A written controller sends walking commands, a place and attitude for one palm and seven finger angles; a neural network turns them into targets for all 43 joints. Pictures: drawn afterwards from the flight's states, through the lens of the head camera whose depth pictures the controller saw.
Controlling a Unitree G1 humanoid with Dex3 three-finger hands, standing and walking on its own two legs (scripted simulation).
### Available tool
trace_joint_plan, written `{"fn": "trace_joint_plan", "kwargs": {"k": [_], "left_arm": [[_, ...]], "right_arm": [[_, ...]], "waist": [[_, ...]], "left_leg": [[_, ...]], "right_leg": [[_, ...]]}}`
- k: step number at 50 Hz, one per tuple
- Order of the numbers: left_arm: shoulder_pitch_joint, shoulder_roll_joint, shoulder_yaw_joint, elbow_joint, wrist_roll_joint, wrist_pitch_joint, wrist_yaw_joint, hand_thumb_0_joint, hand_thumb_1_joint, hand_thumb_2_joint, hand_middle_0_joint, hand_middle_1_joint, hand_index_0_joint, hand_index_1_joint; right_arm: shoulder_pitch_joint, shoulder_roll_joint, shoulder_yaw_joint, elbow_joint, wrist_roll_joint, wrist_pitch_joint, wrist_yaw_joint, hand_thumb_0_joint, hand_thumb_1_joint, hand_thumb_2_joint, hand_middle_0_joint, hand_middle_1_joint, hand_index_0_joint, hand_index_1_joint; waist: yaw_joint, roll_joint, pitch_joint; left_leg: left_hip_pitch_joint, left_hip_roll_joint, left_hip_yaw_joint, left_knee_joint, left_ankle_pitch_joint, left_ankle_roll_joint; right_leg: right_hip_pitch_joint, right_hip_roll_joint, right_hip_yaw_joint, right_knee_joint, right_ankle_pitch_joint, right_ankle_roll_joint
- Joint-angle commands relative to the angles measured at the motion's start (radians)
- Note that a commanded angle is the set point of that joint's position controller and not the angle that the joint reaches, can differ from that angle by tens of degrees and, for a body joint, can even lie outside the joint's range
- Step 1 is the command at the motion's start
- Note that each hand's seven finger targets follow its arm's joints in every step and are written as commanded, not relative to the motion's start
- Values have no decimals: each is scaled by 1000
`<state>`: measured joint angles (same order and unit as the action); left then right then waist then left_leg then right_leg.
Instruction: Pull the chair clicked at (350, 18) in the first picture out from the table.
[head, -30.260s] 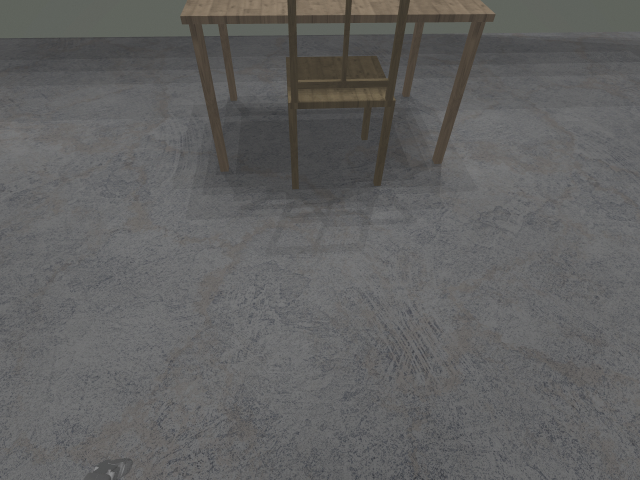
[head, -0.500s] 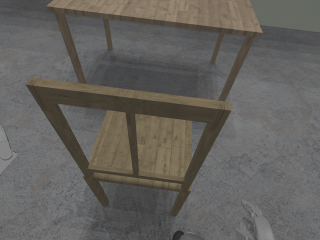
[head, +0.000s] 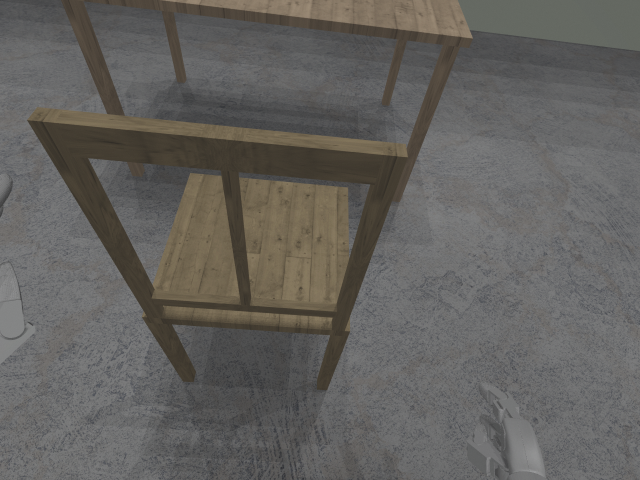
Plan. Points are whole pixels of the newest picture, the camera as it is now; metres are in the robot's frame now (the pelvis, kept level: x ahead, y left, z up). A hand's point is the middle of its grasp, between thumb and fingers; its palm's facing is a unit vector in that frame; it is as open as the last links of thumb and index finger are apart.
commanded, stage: stop stepping back and stand still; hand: left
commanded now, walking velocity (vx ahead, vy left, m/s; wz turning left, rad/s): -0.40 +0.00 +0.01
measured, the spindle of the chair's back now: (239, 248) +0.45 +0.13 -0.05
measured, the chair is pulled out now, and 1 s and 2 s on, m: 0.67 0.67 0.67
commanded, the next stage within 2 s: let the arm hang, fingers relaxed in 0.88 s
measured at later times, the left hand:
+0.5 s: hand out of the picture +0.08 +0.24 +0.16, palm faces +0.45 -0.82 -0.36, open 7.4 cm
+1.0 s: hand out of the picture +0.06 +0.23 +0.16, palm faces +0.40 -0.80 -0.46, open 7.4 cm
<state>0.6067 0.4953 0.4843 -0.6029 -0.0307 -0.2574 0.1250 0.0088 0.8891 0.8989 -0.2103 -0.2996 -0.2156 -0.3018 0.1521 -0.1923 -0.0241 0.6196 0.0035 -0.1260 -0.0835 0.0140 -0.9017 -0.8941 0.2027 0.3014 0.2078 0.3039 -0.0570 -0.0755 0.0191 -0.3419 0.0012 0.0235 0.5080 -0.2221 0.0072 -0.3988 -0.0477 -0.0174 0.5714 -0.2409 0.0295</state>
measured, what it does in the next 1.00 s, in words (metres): walks backwards: right foot, then left foot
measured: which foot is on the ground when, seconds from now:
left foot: down 0.00-0.26, up 0.28-0.42, down 0.44-1.00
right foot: up 0.00-0.22, down 0.24-0.46, up 0.48-0.62, down 0.64-1.00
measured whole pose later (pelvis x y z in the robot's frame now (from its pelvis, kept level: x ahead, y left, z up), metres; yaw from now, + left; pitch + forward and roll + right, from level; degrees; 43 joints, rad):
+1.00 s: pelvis -0.14 -0.02 +0.00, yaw +1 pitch -1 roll +1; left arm 0.51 0.41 0.36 -0.43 0.01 -0.18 0.12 0.01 0.89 0.90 -0.21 -0.30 -0.21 -0.30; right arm 0.27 -0.19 0.00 0.66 0.00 -0.17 -0.06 0.01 -0.90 -0.89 0.20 0.30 0.21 0.30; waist -0.01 -0.03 -0.05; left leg -0.24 -0.02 0.03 0.50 -0.25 0.02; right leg -0.25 -0.01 -0.07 0.52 -0.24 -0.02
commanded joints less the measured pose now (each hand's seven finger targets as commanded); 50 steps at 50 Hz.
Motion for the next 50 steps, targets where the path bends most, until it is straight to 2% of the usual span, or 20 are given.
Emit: {"fn": "trace_joint_plan", "kwargs": {"k": [1,6,9,11,14,16,21,23,24,26,30,33,35,37,40,43,45,48,49,50], "left_arm": [[74,140,134,-234,-16,-90,27,0,900,900,-200,-300,-200,-300],[22,133,105,-278,-16,-47,40,0,900,900,-200,-300,-200,-300],[11,138,103,-181,-22,-2,45,0,900,900,-200,-300,-200,-300],[-27,136,94,-91,-10,14,46,0,900,900,-200,-300,-200,-300],[-165,152,70,-31,-26,43,38,0,900,900,-200,-300,-200,-300],[-158,107,36,2,-18,60,36,0,900,900,-200,-300,-200,-300],[-226,98,3,-90,12,26,50,0,900,900,-200,-300,-200,-300],[-242,126,21,-201,34,3,54,0,900,900,-200,-300,-200,-300],[-202,157,45,-202,46,8,53,0,900,900,-200,-300,-200,-300],[-182,137,42,-197,36,9,44,0,900,900,-200,-300,-200,-300],[-121,136,59,-41,29,3,39,0,900,900,-200,-300,-200,-300],[-109,135,65,65,0,12,22,0,900,900,-200,-300,-200,-300],[-206,114,49,80,-7,20,22,0,900,900,-200,-300,-200,-300],[-208,87,20,59,-9,31,21,0,900,900,-200,-300,-200,-300],[-202,70,-17,-28,2,20,31,0,900,900,-200,-300,-200,-300],[-250,101,-13,-172,28,-3,44,0,900,900,-200,-300,-200,-300],[-196,134,33,-140,29,9,38,0,900,900,-200,-300,-200,-300],[-154,155,69,-132,28,10,42,0,900,900,-200,-300,-200,-300],[-154,-152,-352,691,109,184,-94,0,900,900,-200,-300,-200,-300],[-127,-200,-367,743,86,251,-113,0,900,900,-200,-300,-200,-300]], "right_arm": [[-8,-115,-57,-117,-3,-78,-1,0,-900,-900,200,300,200,300],[24,-136,-50,-102,3,-108,18,0,-900,-900,200,300,200,300],[7,-148,-27,-130,17,-93,11,0,-900,-900,200,300,200,300],[15,-139,-25,-120,16,-73,8,0,-900,-900,200,300,200,300],[27,-135,-31,-101,22,-56,-3,0,-900,-900,200,300,200,300],[8,-131,-29,-92,22,-39,-7,0,-900,-900,200,300,200,300],[9,-141,5,-108,-2,-60,-17,0,-900,-900,200,300,200,300],[26,-159,-12,-138,-5,-82,-12,0,-900,-900,200,300,200,300],[23,-139,-20,-143,0,-89,-9,0,-900,-900,200,300,200,300],[-15,-126,-12,-128,-10,-88,6,0,-900,-900,200,300,200,300],[21,-141,-8,-108,7,-85,10,0,-900,-900,200,300,200,300],[27,-135,-24,-102,8,-48,3,0,-900,-900,200,300,200,300],[45,-134,-31,-83,18,-45,7,0,-900,-900,200,300,200,300],[32,-123,-19,-92,21,-44,10,0,-900,-900,200,300,200,300],[10,-115,12,-103,1,-63,-11,0,-900,-900,200,300,200,300],[-6,-138,1,-133,5,-77,-13,0,-900,-900,200,300,200,300],[-32,-125,0,-120,7,-83,-9,0,-900,-900,200,300,200,300],[-21,-121,-1,-125,8,-91,-6,0,-900,-900,200,300,200,300],[52,-236,-63,87,-24,-57,77,0,-900,-900,200,300,200,300],[114,-116,-43,84,-12,9,84,0,-900,-900,200,300,200,300]], "waist": [[56,285,-266],[60,392,-204],[55,315,-108],[42,133,-53],[23,-200,-27],[15,-245,-9],[27,165,19],[55,420,-9],[66,388,-80],[45,452,-24],[69,157,23],[40,-113,6],[35,-174,-18],[25,-129,-15],[26,132,-12],[61,341,-53],[62,292,-60],[62,143,-6],[23,23,20],[33,-41,-101]], "left_leg": [[297,345,-185,-126,844,143],[235,256,-121,-113,511,90],[-35,204,-127,-155,-235,57],[-90,91,-47,-27,-392,13],[83,9,-35,464,-230,-12],[148,19,-26,485,-178,3],[60,37,-46,-177,-294,46],[34,210,-304,-345,-330,126],[53,222,-257,-300,-161,148],[-126,228,-333,-390,-469,155],[-176,160,-180,-211,-346,90],[-157,-15,-19,251,-263,24],[-74,3,-11,417,-200,17],[64,45,-31,268,-172,33],[182,26,7,-121,-170,46],[149,221,-277,-296,-186,135],[-11,212,-254,-322,-359,117],[-57,141,-187,-228,-201,84],[-52,80,-116,55,135,62],[32,61,-78,74,125,27]], "right_leg": [[-87,52,58,436,-302,-24],[10,14,-7,163,-185,-22],[248,14,-46,-114,-105,-19],[249,-42,11,-264,-136,-58],[-174,-293,254,-472,-462,-166],[-258,-251,161,-448,-460,-148],[0,-111,54,-181,-375,-76],[22,30,-41,168,-222,-27],[40,54,-66,272,-222,-11],[99,32,-21,356,-224,-19],[304,33,-64,-149,-146,-37],[183,-180,299,-406,-334,-172],[44,-287,378,-493,-463,-213],[-45,-251,269,-431,-383,-192],[-4,-111,109,-262,-328,-117],[57,14,23,36,-132,-32],[198,-2,15,-12,-159,-21],[263,-28,79,-167,-12,-42],[125,-95,66,-31,363,-75],[142,-121,86,-82,342,-82]]}}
